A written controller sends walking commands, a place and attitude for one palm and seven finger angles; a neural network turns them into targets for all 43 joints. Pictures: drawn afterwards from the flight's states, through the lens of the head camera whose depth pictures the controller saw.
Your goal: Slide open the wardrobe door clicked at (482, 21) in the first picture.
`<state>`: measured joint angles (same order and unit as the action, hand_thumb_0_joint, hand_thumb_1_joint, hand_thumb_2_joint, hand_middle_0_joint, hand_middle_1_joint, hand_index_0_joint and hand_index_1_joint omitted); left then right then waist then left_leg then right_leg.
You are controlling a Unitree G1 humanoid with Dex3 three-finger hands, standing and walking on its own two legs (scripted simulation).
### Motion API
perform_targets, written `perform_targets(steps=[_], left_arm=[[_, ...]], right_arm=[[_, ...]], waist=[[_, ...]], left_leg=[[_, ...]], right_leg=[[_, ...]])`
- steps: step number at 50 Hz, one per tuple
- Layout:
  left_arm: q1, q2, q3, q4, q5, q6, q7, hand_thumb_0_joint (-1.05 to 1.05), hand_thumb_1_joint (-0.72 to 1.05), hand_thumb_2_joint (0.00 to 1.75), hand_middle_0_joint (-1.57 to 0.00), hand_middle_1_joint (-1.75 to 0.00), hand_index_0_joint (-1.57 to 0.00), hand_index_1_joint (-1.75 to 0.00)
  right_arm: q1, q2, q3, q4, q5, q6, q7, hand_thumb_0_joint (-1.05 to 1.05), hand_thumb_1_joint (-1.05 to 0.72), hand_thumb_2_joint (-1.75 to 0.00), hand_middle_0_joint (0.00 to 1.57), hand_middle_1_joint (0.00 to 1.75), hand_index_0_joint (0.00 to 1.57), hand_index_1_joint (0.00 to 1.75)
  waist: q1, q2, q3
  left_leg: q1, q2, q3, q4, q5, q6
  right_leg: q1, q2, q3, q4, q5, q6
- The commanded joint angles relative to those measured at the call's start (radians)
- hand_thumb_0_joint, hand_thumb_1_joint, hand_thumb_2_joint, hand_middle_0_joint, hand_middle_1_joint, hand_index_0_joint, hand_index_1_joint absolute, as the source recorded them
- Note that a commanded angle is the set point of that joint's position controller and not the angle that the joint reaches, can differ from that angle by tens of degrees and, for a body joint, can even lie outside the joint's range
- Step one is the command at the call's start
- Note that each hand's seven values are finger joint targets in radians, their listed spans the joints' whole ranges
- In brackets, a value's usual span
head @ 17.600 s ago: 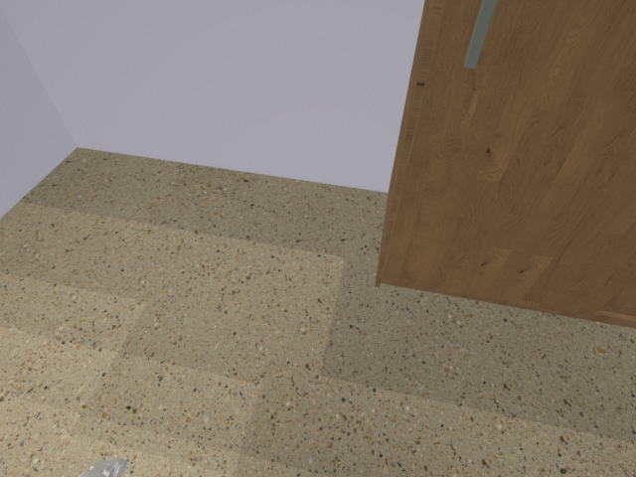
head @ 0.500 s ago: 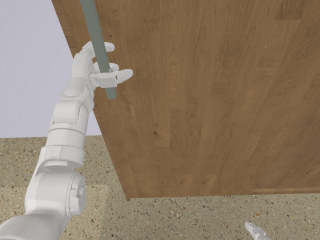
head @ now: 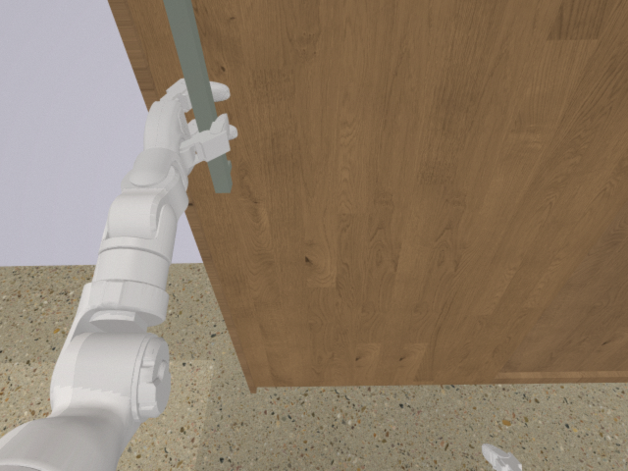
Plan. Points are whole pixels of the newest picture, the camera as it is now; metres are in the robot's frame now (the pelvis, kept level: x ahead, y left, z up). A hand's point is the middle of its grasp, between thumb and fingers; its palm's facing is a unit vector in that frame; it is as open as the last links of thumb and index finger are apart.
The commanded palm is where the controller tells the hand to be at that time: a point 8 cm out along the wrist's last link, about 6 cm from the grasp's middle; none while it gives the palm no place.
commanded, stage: grip the handle and tug to test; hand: left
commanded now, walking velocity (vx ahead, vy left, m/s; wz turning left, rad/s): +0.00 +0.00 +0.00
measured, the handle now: (204, 89) +0.49 +0.16 +0.27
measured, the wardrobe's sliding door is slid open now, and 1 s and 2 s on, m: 0.00 0.00 0.05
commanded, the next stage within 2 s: tug the door sideways, standing still in 0.52 s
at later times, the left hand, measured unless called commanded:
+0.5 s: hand (221, 137) +0.44 +0.14 +0.23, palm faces +0.07 -1.00 +0.00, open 5.8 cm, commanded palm +0.39 +0.18 +0.23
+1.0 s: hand (223, 136) +0.44 +0.13 +0.23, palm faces +0.12 -0.99 -0.02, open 5.8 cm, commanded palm +0.42 +0.14 +0.23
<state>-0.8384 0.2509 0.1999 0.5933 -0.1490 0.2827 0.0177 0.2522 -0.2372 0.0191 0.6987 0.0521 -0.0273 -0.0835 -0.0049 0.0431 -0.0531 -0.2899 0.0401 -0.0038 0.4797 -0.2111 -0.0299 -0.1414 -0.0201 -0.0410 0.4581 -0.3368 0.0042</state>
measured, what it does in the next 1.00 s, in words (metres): stands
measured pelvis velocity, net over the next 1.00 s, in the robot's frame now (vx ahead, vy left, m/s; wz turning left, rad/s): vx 0.03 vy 0.00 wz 0.03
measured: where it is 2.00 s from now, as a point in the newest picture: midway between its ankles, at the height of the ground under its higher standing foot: outside the picture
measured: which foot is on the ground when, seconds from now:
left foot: down 0.00-1.00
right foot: down 0.00-1.00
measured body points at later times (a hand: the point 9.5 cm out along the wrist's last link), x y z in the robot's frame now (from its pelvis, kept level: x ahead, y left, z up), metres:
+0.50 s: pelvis +0.01 +0.00 +0.00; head +0.00 -0.02 +0.45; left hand +0.43 +0.19 +0.23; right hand +0.14 -0.25 -0.11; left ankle +0.02 +0.14 -0.74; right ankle -0.06 -0.12 -0.74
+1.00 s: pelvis +0.03 +0.00 +0.00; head +0.02 -0.02 +0.45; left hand +0.43 +0.19 +0.24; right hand +0.21 -0.23 -0.10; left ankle +0.02 +0.14 -0.74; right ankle -0.06 -0.12 -0.74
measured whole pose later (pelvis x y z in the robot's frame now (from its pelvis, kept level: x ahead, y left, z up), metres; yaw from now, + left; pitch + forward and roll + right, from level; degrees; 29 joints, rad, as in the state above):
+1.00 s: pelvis +0.03 +0.00 +0.00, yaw +2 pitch +2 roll +0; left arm -0.74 0.17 0.16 0.34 -0.14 0.41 0.07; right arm 0.17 -0.23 0.02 0.67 0.04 0.00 -0.07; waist 0.04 0.04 -0.06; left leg -0.26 0.03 -0.02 0.48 -0.25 -0.03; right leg -0.10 -0.03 -0.06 0.45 -0.36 0.00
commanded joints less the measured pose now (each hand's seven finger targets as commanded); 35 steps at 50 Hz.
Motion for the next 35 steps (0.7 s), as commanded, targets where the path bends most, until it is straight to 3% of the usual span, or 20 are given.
perform_targets(steps=[1, 4, 6, 9, 10, 13, 15, 17, 21, 27, 28, 30, 31, 32, 35], left_arm=[[-0.561, 0.138, 0.003, -0.239, -0.022, -0.080, -0.042, 0.00, 0.90, 0.90, -0.45, -1.40, -0.45, -1.40], [-0.558, 0.160, 0.022, -0.214, -0.020, -0.082, -0.046, 0.00, 0.90, 0.90, -0.45, -1.40, -0.45, -1.40], [-0.535, 0.177, 0.039, -0.257, -0.021, -0.094, -0.045, 0.00, 0.90, 0.90, -0.45, -1.40, -0.45, -1.40], [-0.504, 0.139, 0.017, -0.269, -0.025, -0.085, -0.049, 0.00, 0.90, 0.90, -0.45, -1.40, -0.45, -1.40], [-0.458, 0.165, 0.044, -0.263, -0.029, -0.086, -0.047, 0.00, 0.90, 0.90, -0.45, -1.40, -0.45, -1.40], [-0.441, 0.132, 0.018, -0.283, -0.033, -0.069, -0.051, 0.00, 0.90, 0.90, -0.45, -1.40, -0.45, -1.40], [-0.395, 0.174, 0.061, -0.296, -0.036, -0.062, -0.047, 0.00, 0.90, 0.90, -0.45, -1.40, -0.45, -1.40], [-0.370, 0.177, 0.068, -0.358, -0.037, -0.053, -0.051, 0.00, 0.90, 0.90, -0.45, -1.40, -0.45, -1.40], [-0.302, 0.139, 0.040, -0.426, -0.039, -0.024, -0.052, 0.00, 0.90, 0.90, -0.45, -1.40, -0.45, -1.40], [-0.207, 0.130, 0.049, -0.581, -0.040, 0.024, -0.040, 0.00, 0.90, 0.90, -0.45, -1.40, -0.45, -1.40], [-0.198, 0.100, 0.025, -0.608, -0.041, 0.033, -0.042, 0.00, 0.90, 0.90, -0.45, -1.40, -0.45, -1.40], [-0.153, 0.108, 0.034, -0.664, -0.040, 0.045, -0.038, 0.00, 0.90, 0.90, -0.45, -1.40, -0.45, -1.40], [-0.134, 0.096, 0.028, -0.696, -0.042, 0.052, -0.038, 0.00, 0.90, 0.90, -0.45, -1.40, -0.45, -1.40], [-0.144, 0.144, 0.062, -0.674, -0.040, 0.062, -0.037, 0.00, 0.90, 0.90, -0.45, -1.40, -0.45, -1.40], [-0.300, 0.125, 0.026, -0.591, -0.036, 0.082, -0.034, 0.00, 0.90, 0.90, -0.45, -1.40, -0.45, -1.40]], right_arm=[[-0.074, -0.125, -0.038, -0.135, 0.002, -0.047, -0.015, 0.00, -0.90, -0.90, 0.20, 0.30, 0.20, 0.30], [-0.064, -0.126, -0.038, -0.131, 0.001, -0.047, -0.018, 0.00, -0.90, -0.90, 0.20, 0.30, 0.20, 0.30], [-0.074, -0.125, -0.040, -0.144, 0.002, -0.049, -0.015, 0.00, -0.90, -0.90, 0.20, 0.30, 0.20, 0.30], [-0.079, -0.120, -0.039, -0.151, 0.002, -0.049, -0.010, 0.00, -0.90, -0.90, 0.20, 0.30, 0.20, 0.30], [-0.079, -0.126, -0.041, -0.155, 0.003, -0.048, -0.010, 0.00, -0.90, -0.90, 0.20, 0.30, 0.20, 0.30], [-0.092, -0.121, -0.038, -0.163, 0.006, -0.045, -0.009, 0.00, -0.90, -0.90, 0.20, 0.30, 0.20, 0.30], [-0.094, -0.129, -0.041, -0.168, 0.004, -0.040, -0.009, 0.00, -0.90, -0.90, 0.20, 0.30, 0.20, 0.30], [-0.108, -0.125, -0.040, -0.181, 0.005, -0.037, -0.007, 0.00, -0.90, -0.90, 0.20, 0.30, 0.20, 0.30], [-0.131, -0.119, -0.037, -0.197, 0.008, -0.028, -0.001, 0.00, -0.90, -0.90, 0.20, 0.30, 0.20, 0.30], [-0.156, -0.115, -0.039, -0.218, 0.006, -0.020, 0.007, 0.00, -0.90, -0.90, 0.20, 0.30, 0.20, 0.30], [-0.161, -0.112, -0.037, -0.224, 0.004, -0.020, 0.009, 0.00, -0.90, -0.90, 0.20, 0.30, 0.20, 0.30], [-0.170, -0.112, -0.038, -0.231, 0.003, -0.017, 0.013, 0.00, -0.90, -0.90, 0.20, 0.30, 0.20, 0.30], [-0.175, -0.107, -0.037, -0.233, 0.002, -0.017, 0.015, 0.00, -0.90, -0.90, 0.20, 0.30, 0.20, 0.30], [-0.173, -0.112, -0.036, -0.224, 0.002, -0.011, 0.013, 0.00, -0.90, -0.90, 0.20, 0.30, 0.20, 0.30], [-0.157, -0.119, -0.037, -0.190, 0.000, -0.007, -0.002, 0.00, -0.90, -0.90, 0.20, 0.30, 0.20, 0.30]], waist=[[-0.027, -0.058, -0.299], [-0.028, -0.082, -0.291], [-0.013, -0.039, -0.333], [-0.015, -0.044, -0.325], [-0.002, -0.065, -0.327], [-0.007, -0.069, -0.296], [0.009, -0.080, -0.310], [0.016, -0.075, -0.341], [0.019, -0.046, -0.324], [0.032, -0.056, -0.365], [0.030, -0.044, -0.370], [0.041, -0.026, -0.391], [0.038, -0.035, -0.393], [0.038, -0.053, -0.376], [0.000, -0.082, -0.319]], left_leg=[[0.276, -0.043, 0.017, 0.003, 0.298, 0.075], [0.265, -0.042, 0.018, 0.000, 0.286, 0.075], [0.281, -0.043, 0.019, 0.002, 0.314, 0.075], [0.284, -0.044, 0.023, 0.002, 0.319, 0.073], [0.274, -0.044, 0.021, 0.002, 0.319, 0.074], [0.270, -0.041, 0.026, -0.003, 0.311, 0.075], [0.271, -0.043, 0.029, -0.007, 0.324, 0.076], [0.278, -0.043, 0.033, -0.006, 0.358, 0.076], [0.289, -0.040, 0.037, -0.007, 0.389, 0.073], [0.325, -0.036, 0.037, 0.006, 0.485, 0.071], [0.331, -0.039, 0.040, 0.011, 0.509, 0.072], [0.346, -0.036, 0.042, 0.018, 0.565, 0.070], [0.349, -0.035, 0.041, 0.019, 0.583, 0.071], [0.338, -0.035, 0.041, 0.017, 0.562, 0.069], [0.327, -0.038, 0.043, 0.014, 0.510, 0.073]], right_leg=[[-0.059, 0.044, -0.012, -0.056, 0.453, -0.014], [-0.062, 0.044, -0.011, -0.057, 0.446, -0.013], [-0.034, 0.042, -0.009, -0.051, 0.468, -0.016], [-0.039, 0.044, -0.012, -0.050, 0.480, -0.015], [-0.015, 0.045, -0.014, -0.053, 0.475, -0.016], [-0.034, 0.046, -0.014, -0.054, 0.478, -0.013], [-0.002, 0.046, -0.015, -0.058, 0.489, -0.014], [0.020, 0.043, -0.013, -0.047, 0.541, -0.014], [0.027, 0.044, -0.019, -0.043, 0.562, -0.015], [0.056, 0.046, -0.023, -0.024, 0.650, -0.017], [0.058, 0.043, -0.023, -0.019, 0.678, -0.015], [0.083, 0.042, -0.024, -0.013, 0.713, -0.016], [0.081, 0.041, -0.026, -0.008, 0.736, -0.014], [0.079, 0.043, -0.024, -0.012, 0.737, -0.013], [0.041, 0.045, -0.022, -0.032, 0.702, -0.010]])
